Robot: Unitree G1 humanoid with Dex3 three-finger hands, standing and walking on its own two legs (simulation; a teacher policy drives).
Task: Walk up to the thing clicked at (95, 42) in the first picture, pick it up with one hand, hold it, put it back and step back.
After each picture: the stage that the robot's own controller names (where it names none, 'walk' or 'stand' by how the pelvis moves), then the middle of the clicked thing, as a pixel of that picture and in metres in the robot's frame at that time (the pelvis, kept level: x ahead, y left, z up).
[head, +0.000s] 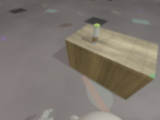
stand; (95, 35) +0.97 -0.01 -0.02
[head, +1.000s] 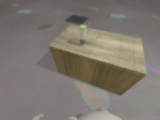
walk; (82, 37) +0.86 +0.10 -0.02
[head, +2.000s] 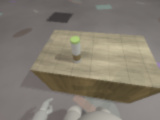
stand; (76, 51) +0.53 +0.15 +0.02
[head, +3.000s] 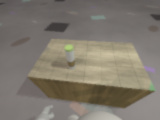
walk; (70, 58) +0.53 +0.21 -0.01
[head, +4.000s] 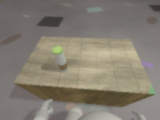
stand; (61, 60) +0.44 +0.26 +0.00
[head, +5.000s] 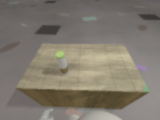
stand; (62, 64) +0.45 +0.26 -0.02
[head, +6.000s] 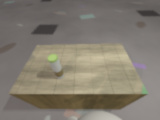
stand; (57, 67) +0.41 +0.30 -0.02
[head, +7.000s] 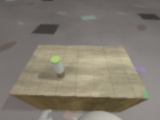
stand; (59, 69) +0.40 +0.27 -0.02
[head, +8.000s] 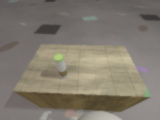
stand; (61, 67) +0.42 +0.26 -0.02
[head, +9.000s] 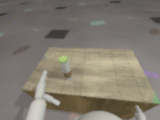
rise first; (66, 69) +0.42 +0.26 -0.02
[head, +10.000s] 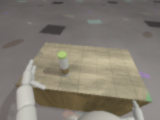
go down; (64, 65) +0.45 +0.24 -0.01
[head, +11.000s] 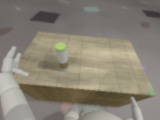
go down; (62, 58) +0.44 +0.23 +0.03
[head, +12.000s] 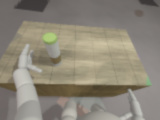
close in; (54, 52) +0.45 +0.24 +0.06
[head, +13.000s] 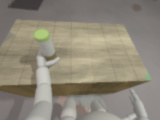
close; (48, 50) +0.45 +0.25 +0.08
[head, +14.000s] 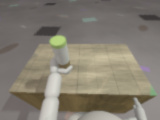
lift; (62, 58) +0.35 +0.18 +0.20
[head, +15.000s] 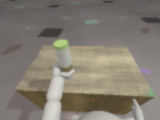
hold; (65, 62) +0.33 +0.18 +0.18
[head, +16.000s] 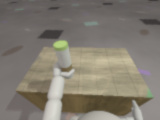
hold; (65, 62) +0.34 +0.18 +0.17
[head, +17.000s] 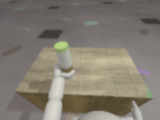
hold; (65, 63) +0.34 +0.17 +0.16
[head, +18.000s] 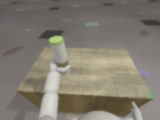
crouch; (61, 57) +0.36 +0.21 +0.19
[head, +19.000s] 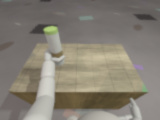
lower; (55, 48) +0.44 +0.23 +0.18
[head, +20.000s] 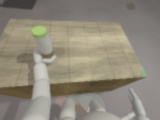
lower; (46, 48) +0.46 +0.25 +0.09
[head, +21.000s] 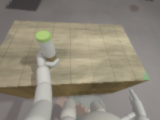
lower; (49, 52) +0.44 +0.24 +0.08
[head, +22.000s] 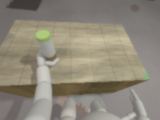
lower; (49, 51) +0.45 +0.24 +0.08
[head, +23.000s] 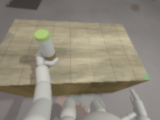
lower; (48, 51) +0.45 +0.25 +0.08
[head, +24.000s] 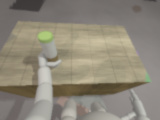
open; (50, 52) +0.44 +0.24 +0.07
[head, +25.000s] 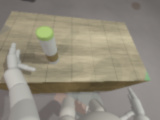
sink last; (50, 49) +0.44 +0.24 +0.08
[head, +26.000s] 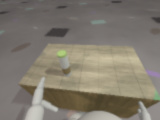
sink last; (65, 64) +0.44 +0.26 +0.03
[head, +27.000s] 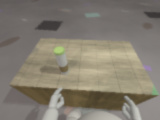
stand; (62, 62) +0.42 +0.24 +0.04
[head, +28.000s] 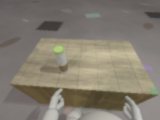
stand; (62, 61) +0.43 +0.25 +0.05
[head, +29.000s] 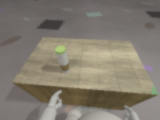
stand; (63, 61) +0.44 +0.24 +0.04
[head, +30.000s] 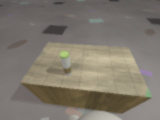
stand; (66, 64) +0.46 +0.24 -0.02
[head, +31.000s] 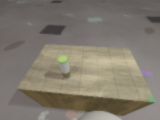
stand; (65, 69) +0.42 +0.23 -0.02
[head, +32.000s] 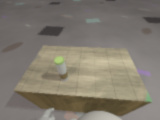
stand; (62, 70) +0.41 +0.25 -0.02
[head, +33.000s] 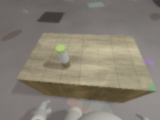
walk; (64, 58) +0.45 +0.24 +0.00
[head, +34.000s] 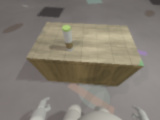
walk; (68, 39) +0.66 +0.26 +0.00
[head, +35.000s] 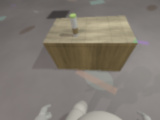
walk; (74, 26) +0.95 +0.29 +0.00
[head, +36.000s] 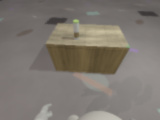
stand; (76, 30) +1.03 +0.25 -0.01
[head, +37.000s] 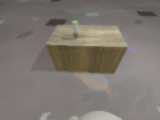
stand; (75, 31) +1.05 +0.25 -0.02
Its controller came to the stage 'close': yes
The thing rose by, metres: 0.21
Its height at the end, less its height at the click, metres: +0.00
